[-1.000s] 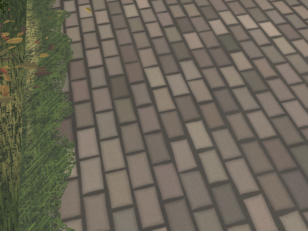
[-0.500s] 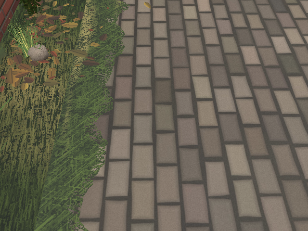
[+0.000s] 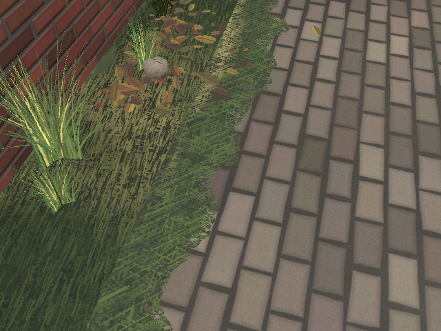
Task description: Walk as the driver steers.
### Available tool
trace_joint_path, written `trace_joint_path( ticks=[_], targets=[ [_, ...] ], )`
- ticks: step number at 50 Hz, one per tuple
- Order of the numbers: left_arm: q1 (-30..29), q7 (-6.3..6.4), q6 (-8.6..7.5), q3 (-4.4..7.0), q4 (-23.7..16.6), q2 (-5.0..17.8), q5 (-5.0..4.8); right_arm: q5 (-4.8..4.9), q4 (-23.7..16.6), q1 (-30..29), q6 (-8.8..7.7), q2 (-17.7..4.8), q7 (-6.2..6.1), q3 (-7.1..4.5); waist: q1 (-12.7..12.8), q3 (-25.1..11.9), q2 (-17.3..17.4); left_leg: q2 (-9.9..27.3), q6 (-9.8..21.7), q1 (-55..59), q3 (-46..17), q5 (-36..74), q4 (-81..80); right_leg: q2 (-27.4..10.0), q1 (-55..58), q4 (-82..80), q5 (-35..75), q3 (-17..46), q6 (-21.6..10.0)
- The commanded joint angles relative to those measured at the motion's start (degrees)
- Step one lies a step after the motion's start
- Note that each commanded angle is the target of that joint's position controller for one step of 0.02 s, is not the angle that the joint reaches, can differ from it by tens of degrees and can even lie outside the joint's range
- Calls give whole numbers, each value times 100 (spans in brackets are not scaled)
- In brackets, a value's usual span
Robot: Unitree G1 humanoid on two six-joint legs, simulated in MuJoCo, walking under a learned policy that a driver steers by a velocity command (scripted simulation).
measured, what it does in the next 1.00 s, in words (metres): walks ahead: right foot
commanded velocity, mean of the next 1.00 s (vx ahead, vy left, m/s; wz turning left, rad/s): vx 0.12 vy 0.00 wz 0.04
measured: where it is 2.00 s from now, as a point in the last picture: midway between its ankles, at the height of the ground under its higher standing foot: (234, 267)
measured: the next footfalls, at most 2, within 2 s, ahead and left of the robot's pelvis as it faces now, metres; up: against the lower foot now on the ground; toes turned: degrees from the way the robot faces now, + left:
right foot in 0.18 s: +0.04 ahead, -0.14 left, +0.00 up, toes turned +0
left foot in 1.22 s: +0.41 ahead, +0.11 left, +0.00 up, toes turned +1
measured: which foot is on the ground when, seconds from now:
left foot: down 0.00-0.84, up 0.86-1.00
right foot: up 0.00-0.16, down 0.18-1.00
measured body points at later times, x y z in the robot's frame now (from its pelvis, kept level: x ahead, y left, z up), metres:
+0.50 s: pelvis +0.00 -0.01 +0.00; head +0.01 -0.01 +0.45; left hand +0.08 +0.26 -0.13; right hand +0.12 -0.26 -0.12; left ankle -0.01 +0.12 -0.74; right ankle +0.00 -0.14 -0.74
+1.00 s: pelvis +0.10 -0.03 +0.00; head +0.12 -0.04 +0.45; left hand +0.06 +0.23 -0.13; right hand +0.23 -0.29 -0.12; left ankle +0.09 +0.09 -0.65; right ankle +0.00 -0.14 -0.73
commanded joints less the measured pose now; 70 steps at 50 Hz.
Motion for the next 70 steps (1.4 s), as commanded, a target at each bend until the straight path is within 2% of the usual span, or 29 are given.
trace_joint_path(
  ticks=[1,6,8,10,11,15,28,31,34,38,40,42,43,44,46,48,50,53,55,58,60,61,62,63,64,65,66,68,70],
  targets=[
    [-305,36,-75,119,-402,603,-23,-123,-277,-145,-243,-654,12,-132,-195,-650,1265,1517,1146,850,-1493,2437,-873,-21,-661,620,-521,270,157],
    [123,33,10,86,-99,416,-44,-9,-89,-471,-301,-593,-5,-73,-31,-571,1004,1213,937,420,-1041,2729,-699,19,72,163,315,245,242],
    [145,9,-19,45,-36,372,15,39,48,-409,-281,-492,16,-38,31,-534,814,967,655,262,-891,1930,-618,47,665,-928,1736,224,157],
    [71,21,-18,114,-60,833,36,-51,181,-56,-299,-510,49,-51,-281,-339,208,530,277,46,-708,435,-606,-189,827,-1001,2523,422,-57],
    [-5,12,-18,158,42,904,-35,-55,194,-37,-283,-505,41,-50,-340,-179,-157,346,149,121,-511,216,-635,-99,465,-930,1817,377,-228],
    [-25,16,-128,59,185,515,18,3,326,-242,-213,-509,-47,-67,-174,-163,-102,322,98,246,-407,625,-389,-16,413,-1140,1674,381,-175],
    [65,129,-105,5,702,443,-29,40,1137,72,-264,-503,-116,-97,-128,-127,252,285,-34,247,-301,867,-442,105,590,-1122,1564,277,-217],
    [165,165,-62,41,815,478,-118,123,1330,293,-243,-621,-157,-149,-164,76,268,122,164,-115,-222,-1796,-413,305,225,-988,-822,153,-430],
    [166,160,-229,20,757,377,-174,193,1373,462,-428,-607,-153,-144,-207,630,365,403,443,-539,-676,-2718,-585,197,-308,-862,-1544,397,-650],
    [16,9,-554,-6,672,135,-218,245,1553,918,-664,-846,-52,-214,-308,459,976,1178,974,129,-2016,-2696,-1197,440,-721,48,-393,61,-657],
    [199,-64,-661,-12,702,108,-266,257,1482,739,-689,-916,-23,-211,-114,492,1206,1446,1148,17,-2410,-2197,-1312,468,-422,-35,-49,29,-827],
    [1105,-115,-730,81,1070,379,-258,271,1166,-63,-734,-715,-4,-142,384,378,690,867,708,-707,-1320,-339,-287,312,888,-846,477,428,-1005],
    [1902,-119,-734,264,1393,906,-268,231,923,-419,-842,-481,12,-86,571,89,-587,65,220,-1695,-113,815,1479,-311,2186,-1356,1289,1668,-1275],
    [2551,-158,-693,328,1538,1120,-210,153,849,-438,-975,-483,25,-88,778,-149,-1565,-258,-76,-3210,160,-891,3090,-1337,3474,-1844,2499,3304,-1750],
    [2173,-168,-663,121,1406,501,-64,365,882,-373,-1019,-503,100,-89,424,188,-509,240,137,-4347,-281,-1510,4417,-1612,3593,-1734,2925,3128,-1864],
    [1939,-144,-588,23,1347,359,-94,340,775,-635,-1000,-345,160,-51,285,428,-138,648,239,-4672,-97,-851,4198,-1451,3326,-2033,3128,2301,-1604],
    [1716,-80,-485,-60,1279,182,-89,260,682,-727,-958,-181,242,-8,139,450,-305,716,127,-3938,151,-219,3374,-1061,2571,-2442,3132,1603,-1368],
    [1321,74,-473,-22,1080,499,-95,180,444,-1257,-904,71,322,121,84,524,-384,367,-92,-2012,511,1185,1394,-495,952,-2995,2696,684,-1209],
    [1536,109,-541,69,1165,775,-168,218,330,-1439,-852,-155,302,77,43,557,-501,247,-63,-1445,451,1583,821,-712,923,-3267,2544,716,-1227],
    [1548,97,-534,126,1219,772,-210,240,314,-1293,-831,-554,267,-60,-216,401,-501,147,198,-1141,325,1601,285,-967,1720,-2734,3938,600,-1051],
    [1486,81,-413,153,1193,780,-121,250,654,-147,-789,-853,216,-255,-814,-423,-558,-123,471,213,499,1246,404,-831,1888,-1194,5755,330,-836],
    [1493,81,-367,117,1139,701,-75,265,917,725,-751,-1030,173,-359,-1195,-902,-462,45,634,1488,335,1141,455,-609,1193,45,5465,226,-680],
    [2039,33,-394,-49,1009,94,-3,123,1072,1458,-731,-1530,138,-469,-1041,-1760,787,1488,1301,3541,-1800,181,329,80,-752,2293,3140,71,-437],
    [2387,-11,-533,-191,1081,-367,-103,119,1161,1619,-748,-1421,215,-382,-855,-2494,1802,2348,1797,3857,-4304,-1307,-1024,799,-1640,3672,-845,777,-391],
    [1681,-51,-647,-7,896,308,-301,174,1165,1176,-799,-987,240,-254,-842,-1485,1355,2118,1486,3038,-4138,-1783,-1478,463,-2213,4268,-683,984,-517],
    [1112,-46,-706,57,688,554,-378,193,1083,600,-842,-839,248,-201,-681,-655,957,1991,1298,2051,-3270,-1362,-1595,155,-2390,4183,-92,762,-628],
    [876,-1,-724,73,643,551,-298,133,1030,187,-885,-747,263,-167,-491,-361,480,1794,1217,1199,-2591,-594,-1711,-125,-2102,3898,438,687,-651],
    [1112,28,-598,105,698,342,-202,11,1052,-147,-944,-514,291,-105,-78,-281,668,1401,1125,289,-1688,150,-1975,-444,-1406,3450,902,723,-633],
    [1132,45,-471,104,680,209,-186,59,1176,-60,-985,-497,281,-93,22,-167,682,1301,1224,-70,-1289,329,-2221,-508,-1327,3123,948,625,-543]
  ],
)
